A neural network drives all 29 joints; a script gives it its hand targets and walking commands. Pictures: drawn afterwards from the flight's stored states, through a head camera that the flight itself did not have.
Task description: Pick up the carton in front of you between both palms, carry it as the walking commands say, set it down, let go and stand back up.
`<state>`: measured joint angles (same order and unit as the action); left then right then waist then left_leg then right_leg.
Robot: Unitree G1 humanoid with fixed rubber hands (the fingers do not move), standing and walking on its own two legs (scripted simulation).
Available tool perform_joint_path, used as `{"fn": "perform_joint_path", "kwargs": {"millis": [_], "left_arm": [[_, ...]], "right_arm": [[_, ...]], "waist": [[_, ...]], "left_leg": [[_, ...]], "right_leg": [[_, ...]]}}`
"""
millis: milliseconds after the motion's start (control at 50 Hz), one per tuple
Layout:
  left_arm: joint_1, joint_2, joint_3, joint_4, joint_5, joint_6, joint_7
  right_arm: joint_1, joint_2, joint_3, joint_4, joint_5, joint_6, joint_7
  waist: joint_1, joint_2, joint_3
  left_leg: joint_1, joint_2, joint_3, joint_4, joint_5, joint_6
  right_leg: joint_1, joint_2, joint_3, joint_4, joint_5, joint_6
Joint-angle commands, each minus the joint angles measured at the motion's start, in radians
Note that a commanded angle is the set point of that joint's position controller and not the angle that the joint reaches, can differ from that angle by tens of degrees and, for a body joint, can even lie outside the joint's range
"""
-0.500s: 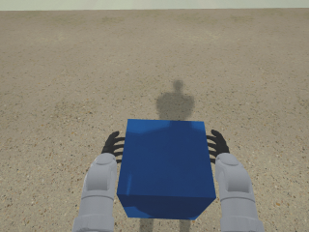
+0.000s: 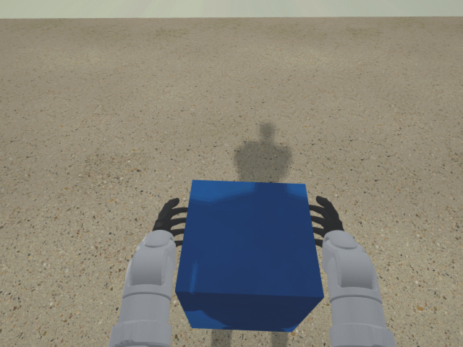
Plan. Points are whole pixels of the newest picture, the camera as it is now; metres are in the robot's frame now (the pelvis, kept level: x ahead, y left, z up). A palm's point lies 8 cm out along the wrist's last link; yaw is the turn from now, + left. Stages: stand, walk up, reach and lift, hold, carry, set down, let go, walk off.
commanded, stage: carry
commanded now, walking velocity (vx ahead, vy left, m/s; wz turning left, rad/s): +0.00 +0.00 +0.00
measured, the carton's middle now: (245, 260) +0.29 +0.00 -0.04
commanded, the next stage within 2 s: hold in 0.42 s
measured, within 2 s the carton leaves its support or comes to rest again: neither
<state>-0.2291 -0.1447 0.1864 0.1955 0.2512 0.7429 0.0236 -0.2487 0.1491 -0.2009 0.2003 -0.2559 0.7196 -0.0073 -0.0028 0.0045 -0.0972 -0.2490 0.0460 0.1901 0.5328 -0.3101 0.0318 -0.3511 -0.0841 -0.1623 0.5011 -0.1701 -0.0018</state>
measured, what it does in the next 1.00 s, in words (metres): stands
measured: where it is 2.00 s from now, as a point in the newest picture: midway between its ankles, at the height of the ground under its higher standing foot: outside the picture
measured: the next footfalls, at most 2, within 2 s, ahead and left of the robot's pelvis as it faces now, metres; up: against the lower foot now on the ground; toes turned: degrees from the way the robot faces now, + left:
none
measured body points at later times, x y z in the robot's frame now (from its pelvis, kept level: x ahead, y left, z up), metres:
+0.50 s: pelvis +0.00 +0.01 +0.00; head -0.02 +0.01 +0.45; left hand +0.30 +0.16 +0.03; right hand +0.30 -0.14 +0.04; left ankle -0.02 +0.09 -0.73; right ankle +0.05 -0.13 -0.73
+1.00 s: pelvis -0.01 -0.04 +0.00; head -0.04 -0.06 +0.45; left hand +0.27 +0.18 +0.04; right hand +0.34 -0.12 +0.04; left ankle -0.01 +0.09 -0.73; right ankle +0.06 -0.14 -0.73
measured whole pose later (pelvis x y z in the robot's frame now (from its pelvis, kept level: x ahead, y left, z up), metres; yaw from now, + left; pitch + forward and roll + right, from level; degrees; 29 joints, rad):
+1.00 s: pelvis -0.01 -0.04 +0.00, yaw +13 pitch -7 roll +0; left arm -0.42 -0.17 0.39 0.47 0.38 0.63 -0.04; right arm -0.43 0.20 -0.39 0.41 -0.37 0.65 0.01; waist 0.00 0.02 0.05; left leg -0.11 -0.02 -0.07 0.46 -0.24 0.01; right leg -0.14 0.03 0.06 0.46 -0.19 -0.01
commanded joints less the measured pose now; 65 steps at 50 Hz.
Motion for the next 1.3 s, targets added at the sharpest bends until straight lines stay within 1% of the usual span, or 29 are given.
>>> {"fn": "perform_joint_path", "kwargs": {"millis": [0,400,420,440,460,480,500,520,540,560,580,620,660,680,700,740,780,820,860,900,940,960,1000,1060,1120,1160,1200,1240,1280], "left_arm": [[-0.504,-0.883,-0.549,-0.09,-0.261,-0.05,-0.231],[-0.504,-0.888,-0.553,-0.088,-0.263,-0.05,-0.232],[-0.429,-0.931,-0.527,-0.046,-0.25,-0.055,-0.236],[-0.444,-0.896,-0.519,-0.07,-0.246,-0.076,-0.226],[-0.435,-0.897,-0.516,-0.077,-0.242,-0.085,-0.222],[-0.395,-0.901,-0.495,-0.075,-0.209,-0.083,-0.22],[-0.403,-0.876,-0.466,-0.063,-0.19,-0.088,-0.216],[-0.43,-0.886,-0.451,-0.048,-0.179,-0.099,-0.208],[-0.44,-0.881,-0.438,-0.023,-0.169,-0.102,-0.207],[-0.436,-0.887,-0.437,-0.01,-0.173,-0.103,-0.208],[-0.453,-0.891,-0.445,-0.003,-0.178,-0.103,-0.21],[-0.525,-0.929,-0.517,-0.039,-0.23,-0.097,-0.231],[-0.595,-0.927,-0.554,-0.051,-0.263,-0.087,-0.252],[-0.609,-0.915,-0.543,-0.031,-0.259,-0.081,-0.261],[-0.609,-0.902,-0.515,0.003,-0.245,-0.075,-0.267],[-0.613,-0.895,-0.464,0.062,-0.22,-0.069,-0.278],[-0.64,-0.932,-0.468,0.074,-0.227,-0.075,-0.289],[-0.695,-0.946,-0.468,0.085,-0.227,-0.093,-0.308],[-0.749,-0.92,-0.406,0.144,-0.197,-0.12,-0.32],[-0.813,-0.869,-0.283,0.267,-0.132,-0.154,-0.329],[-0.87,-0.794,-0.154,0.376,-0.054,-0.199,-0.327],[-0.882,-0.758,-0.103,0.413,-0.02,-0.221,-0.321],[-0.886,-0.696,-0.02,0.461,0.042,-0.256,-0.305],[-0.852,-0.607,0.083,0.508,0.128,-0.298,-0.277],[-0.805,-0.553,0.094,0.52,0.156,-0.363,-0.272],[-0.782,-0.569,0.058,0.519,0.134,-0.426,-0.283],[-0.782,-0.606,-0.006,0.511,0.091,-0.509,-0.295],[-0.821,-0.657,-0.107,0.481,0.035,-0.586,-0.296],[-0.861,-0.7,-0.217,0.448,-0.031,-0.644,-0.287]], "right_arm": [[-0.409,0.906,0.542,-0.016,0.239,-0.019,0.221],[-0.408,0.908,0.542,-0.016,0.239,-0.019,0.222],[-0.314,0.919,0.523,-0.034,0.233,-0.017,0.227],[-0.32,0.899,0.526,-0.06,0.241,-0.029,0.227],[-0.322,0.899,0.519,-0.048,0.237,-0.034,0.228],[-0.364,0.887,0.521,-0.089,0.222,-0.043,0.233],[-0.4,0.884,0.524,-0.095,0.228,-0.044,0.242],[-0.439,0.894,0.544,-0.068,0.237,-0.05,0.253],[-0.462,0.891,0.544,-0.064,0.241,-0.053,0.261],[-0.484,0.892,0.56,-0.072,0.249,-0.057,0.262],[-0.485,0.892,0.554,-0.051,0.246,-0.058,0.262],[-0.432,0.906,0.523,-0.003,0.217,-0.058,0.249],[-0.381,0.905,0.453,0.058,0.174,-0.053,0.238],[-0.374,0.901,0.419,0.091,0.156,-0.051,0.237],[-0.377,0.898,0.388,0.129,0.142,-0.047,0.24],[-0.412,0.93,0.38,0.188,0.136,-0.043,0.254],[-0.477,0.97,0.412,0.175,0.158,-0.05,0.27],[-0.548,1.018,0.437,0.157,0.179,-0.059,0.274],[-0.64,1.049,0.432,0.174,0.177,-0.072,0.269],[-0.719,1.054,0.361,0.279,0.142,-0.089,0.259],[-0.772,1.007,0.241,0.368,0.081,-0.12,0.236],[-0.778,0.976,0.189,0.397,0.053,-0.137,0.217],[-0.772,0.907,0.099,0.421,0.003,-0.166,0.174],[-0.743,0.804,-0.02,0.442,-0.064,-0.216,0.125],[-0.679,0.738,-0.068,0.448,-0.099,-0.299,0.103],[-0.641,0.747,-0.041,0.441,-0.094,-0.374,0.097],[-0.648,0.788,0.022,0.43,-0.064,-0.462,0.096],[-0.689,0.841,0.122,0.417,-0.02,-0.54,0.093],[-0.74,0.883,0.239,0.376,0.033,-0.595,0.088]], "waist": [[0.0,0.003,-0.234],[0.001,0.003,-0.234],[-0.016,0.082,-0.118],[-0.002,0.088,-0.172],[-0.002,0.07,-0.179],[0.012,0.071,-0.167],[0.023,0.033,-0.158],[0.044,0.049,-0.161],[0.042,0.026,-0.139],[0.052,0.014,-0.152],[0.045,0.03,-0.14],[-0.007,0.019,-0.134],[-0.06,0.03,-0.109],[-0.071,0.038,-0.084],[-0.072,0.044,-0.049],[-0.055,0.045,0.003],[-0.035,0.036,-0.023],[-0.015,0.003,-0.08],[0.011,-0.035,-0.081],[0.032,-0.069,-0.023],[0.037,-0.087,0.035],[0.036,-0.085,0.05],[0.033,-0.071,0.057],[0.021,-0.032,0.036],[-0.002,-0.001,-0.042],[-0.018,0.009,-0.13],[-0.025,0.015,-0.242],[-0.035,0.0,-0.401],[-0.033,-0.011,-0.587]], "left_leg": [[0.015,0.123,-0.118,-0.112,0.177,0.001],[0.018,0.122,-0.118,-0.113,0.192,0.008],[0.055,-0.064,-0.32,-0.189,0.444,0.006],[0.1,-0.058,-0.316,-0.162,0.541,-0.006],[0.141,-0.06,-0.327,-0.166,0.572,-0.009],[0.192,-0.075,-0.326,-0.18,0.541,-0.014],[0.248,-0.082,-0.317,-0.177,0.541,-0.02],[0.264,-0.087,-0.308,-0.19,0.444,-0.021],[0.29,-0.091,-0.305,-0.195,0.403,-0.017],[0.303,-0.091,-0.301,-0.195,0.402,-0.018],[0.29,-0.092,-0.297,-0.203,0.344,-0.019],[0.246,-0.084,-0.301,-0.216,0.31,-0.032],[0.241,-0.081,-0.303,-0.224,0.268,-0.042],[0.233,-0.083,-0.297,-0.229,0.225,-0.044],[0.219,-0.086,-0.289,-0.236,0.168,-0.044],[0.186,-0.095,-0.273,-0.246,0.07,-0.044],[0.159,-0.1,-0.266,-0.244,0.043,-0.037],[0.138,-0.11,-0.262,-0.226,0.058,-0.022],[0.093,-0.118,-0.257,-0.207,0.027,-0.004],[0.018,-0.127,-0.243,-0.17,-0.056,0.016],[-0.043,-0.133,-0.235,-0.122,-0.11,0.028],[-0.073,-0.135,-0.235,-0.096,-0.112,0.031],[-0.115,-0.136,-0.237,-0.054,-0.083,0.032],[-0.189,-0.14,-0.242,0.003,-0.041,0.026],[-0.266,-0.151,-0.241,0.054,0.023,0.019],[-0.332,-0.162,-0.245,0.093,0.086,0.013],[-0.425,-0.17,-0.252,0.15,0.15,0.002],[-0.497,-0.177,-0.256,0.215,0.215,-0.01],[-0.58,-0.188,-0.251,0.282,0.265,-0.022]], "right_leg": [[0.15,-0.082,0.094,-0.039,0.148,-0.008],[0.147,-0.081,0.087,-0.034,0.14,0.0],[0.387,0.197,0.195,-0.038,0.251,-0.029],[0.402,0.181,0.234,-0.061,0.29,-0.045],[0.397,0.185,0.238,-0.071,0.297,-0.044],[0.365,0.187,0.234,-0.088,0.269,-0.034],[0.31,0.189,0.231,-0.103,0.271,-0.018],[0.289,0.184,0.23,-0.112,0.222,-0.009],[0.249,0.185,0.229,-0.122,0.174,0.0],[0.263,0.186,0.231,-0.126,0.174,0.0],[0.264,0.184,0.235,-0.128,0.137,0.001],[0.298,0.197,0.229,-0.126,0.106,-0.014],[0.287,0.199,0.225,-0.132,0.075,-0.02],[0.275,0.196,0.223,-0.14,0.052,-0.022],[0.259,0.192,0.22,-0.149,0.02,-0.021],[0.236,0.183,0.215,-0.162,-0.052,-0.017],[0.273,0.174,0.215,-0.164,-0.069,-0.013],[0.321,0.167,0.225,-0.163,-0.052,-0.005],[0.34,0.158,0.233,-0.158,-0.085,0.006],[0.311,0.147,0.247,-0.155,-0.205,0.014],[0.265,0.145,0.258,-0.145,-0.308,0.015],[0.247,0.143,0.271,-0.137,-0.328,0.016],[0.225,0.14,0.293,-0.114,-0.3,0.021],[0.171,0.144,0.3,-0.055,-0.207,0.023],[0.106,0.157,0.268,0.034,-0.033,0.03],[0.066,0.167,0.253,0.099,0.106,0.032],[0.031,0.166,0.258,0.173,0.238,0.032],[0.003,0.171,0.261,0.254,0.347,0.035],[0.005,0.178,0.265,0.333,0.425,0.039]]}}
